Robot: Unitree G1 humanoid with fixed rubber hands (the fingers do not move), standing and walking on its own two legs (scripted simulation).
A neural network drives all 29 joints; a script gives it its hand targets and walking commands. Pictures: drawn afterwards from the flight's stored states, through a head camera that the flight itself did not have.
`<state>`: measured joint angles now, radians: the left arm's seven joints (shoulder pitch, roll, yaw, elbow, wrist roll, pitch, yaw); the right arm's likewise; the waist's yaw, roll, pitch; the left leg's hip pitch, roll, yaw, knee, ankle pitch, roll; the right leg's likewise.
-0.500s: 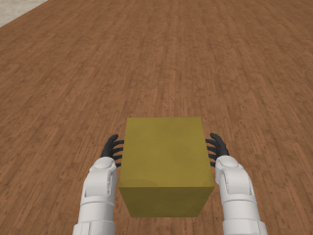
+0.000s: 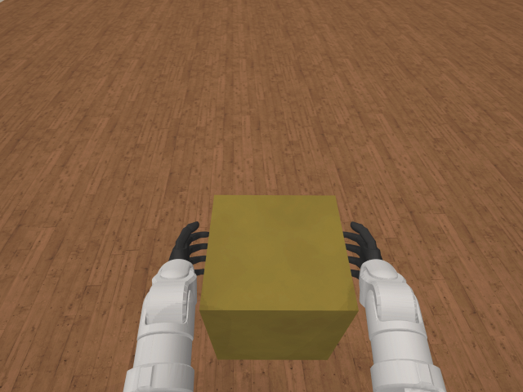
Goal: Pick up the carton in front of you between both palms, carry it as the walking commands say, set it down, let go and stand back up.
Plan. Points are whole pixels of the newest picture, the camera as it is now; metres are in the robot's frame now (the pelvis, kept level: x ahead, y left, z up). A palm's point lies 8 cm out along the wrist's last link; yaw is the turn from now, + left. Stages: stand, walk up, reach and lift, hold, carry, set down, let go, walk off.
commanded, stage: hold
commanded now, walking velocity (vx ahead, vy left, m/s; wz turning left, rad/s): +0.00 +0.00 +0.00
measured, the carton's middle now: (273, 281) +0.31 -0.01 -0.05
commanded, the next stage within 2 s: set down in 0.14 s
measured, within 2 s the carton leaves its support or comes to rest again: neither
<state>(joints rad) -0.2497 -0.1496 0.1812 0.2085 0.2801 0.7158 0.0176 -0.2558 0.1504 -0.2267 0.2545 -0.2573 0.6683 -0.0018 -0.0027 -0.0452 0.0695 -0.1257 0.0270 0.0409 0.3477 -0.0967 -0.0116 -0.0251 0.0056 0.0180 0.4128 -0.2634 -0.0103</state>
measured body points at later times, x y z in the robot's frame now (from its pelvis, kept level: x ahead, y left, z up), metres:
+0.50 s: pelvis -0.02 +0.04 -0.02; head +0.00 +0.06 +0.43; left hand +0.33 +0.19 -0.01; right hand +0.34 -0.11 +0.00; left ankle +0.07 +0.13 -0.74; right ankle -0.01 -0.11 -0.74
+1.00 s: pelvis -0.04 +0.00 -0.13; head +0.18 +0.05 +0.26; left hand +0.38 +0.21 -0.21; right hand +0.40 -0.09 -0.20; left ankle +0.07 +0.13 -0.74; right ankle -0.01 -0.11 -0.74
